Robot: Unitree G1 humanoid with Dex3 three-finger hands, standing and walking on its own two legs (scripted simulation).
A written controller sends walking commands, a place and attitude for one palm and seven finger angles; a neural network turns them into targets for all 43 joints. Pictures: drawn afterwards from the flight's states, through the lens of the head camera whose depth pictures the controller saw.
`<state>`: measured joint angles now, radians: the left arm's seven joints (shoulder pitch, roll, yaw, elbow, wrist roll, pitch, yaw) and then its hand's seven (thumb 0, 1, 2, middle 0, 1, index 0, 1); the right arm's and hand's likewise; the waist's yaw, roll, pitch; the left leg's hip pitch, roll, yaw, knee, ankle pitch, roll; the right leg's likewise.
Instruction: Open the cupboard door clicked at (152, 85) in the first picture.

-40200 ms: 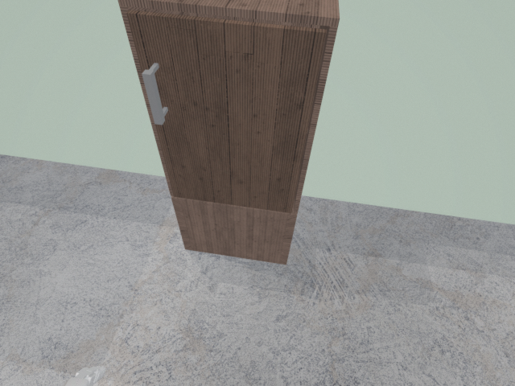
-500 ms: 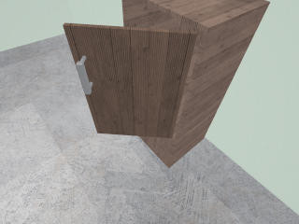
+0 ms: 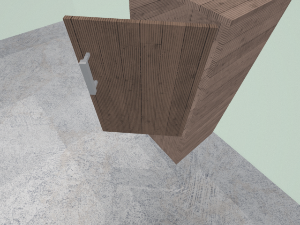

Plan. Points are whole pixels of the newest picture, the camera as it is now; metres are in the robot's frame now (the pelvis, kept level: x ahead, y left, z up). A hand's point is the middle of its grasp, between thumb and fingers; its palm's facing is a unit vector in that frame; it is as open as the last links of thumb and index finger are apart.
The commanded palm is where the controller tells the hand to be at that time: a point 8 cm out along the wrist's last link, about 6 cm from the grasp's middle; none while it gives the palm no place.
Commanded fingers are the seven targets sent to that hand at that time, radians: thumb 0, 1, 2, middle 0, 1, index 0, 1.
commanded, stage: come to a stop and stand still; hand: left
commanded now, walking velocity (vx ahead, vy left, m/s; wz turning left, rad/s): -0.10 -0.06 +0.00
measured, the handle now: (90, 74) +0.54 +0.24 +0.05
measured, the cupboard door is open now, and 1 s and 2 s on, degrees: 46 46 46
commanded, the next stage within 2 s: look again from close up in 0.78 s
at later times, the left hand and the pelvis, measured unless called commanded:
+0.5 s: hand out of the picture +0.04 +0.14 -0.17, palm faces +0.01 -0.98 -0.21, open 7.3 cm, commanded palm none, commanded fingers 0.00 0.90 0.90 -0.20 -0.30 -0.20 -0.30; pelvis -0.01 -0.04 +0.00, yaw +0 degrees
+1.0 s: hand out of the picture -0.03 +0.13 -0.17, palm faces +0.01 -0.98 -0.22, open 7.4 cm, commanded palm none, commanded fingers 0.00 0.90 0.90 -0.20 -0.30 -0.20 -0.30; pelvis -0.03 -0.04 +0.00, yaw +1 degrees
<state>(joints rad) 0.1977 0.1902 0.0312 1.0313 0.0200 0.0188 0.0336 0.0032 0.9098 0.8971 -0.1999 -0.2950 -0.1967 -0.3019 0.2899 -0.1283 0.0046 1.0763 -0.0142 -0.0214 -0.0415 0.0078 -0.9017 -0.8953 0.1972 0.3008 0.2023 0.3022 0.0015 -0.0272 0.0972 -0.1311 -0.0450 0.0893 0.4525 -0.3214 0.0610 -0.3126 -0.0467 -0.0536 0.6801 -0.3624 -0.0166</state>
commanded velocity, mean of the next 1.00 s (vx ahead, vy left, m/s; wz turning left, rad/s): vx -0.01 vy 0.00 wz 0.00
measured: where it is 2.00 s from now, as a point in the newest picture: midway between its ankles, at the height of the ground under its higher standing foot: outside the picture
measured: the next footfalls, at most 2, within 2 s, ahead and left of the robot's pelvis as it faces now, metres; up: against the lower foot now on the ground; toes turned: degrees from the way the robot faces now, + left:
right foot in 0.04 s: +0.05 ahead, -0.11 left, +0.00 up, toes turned -4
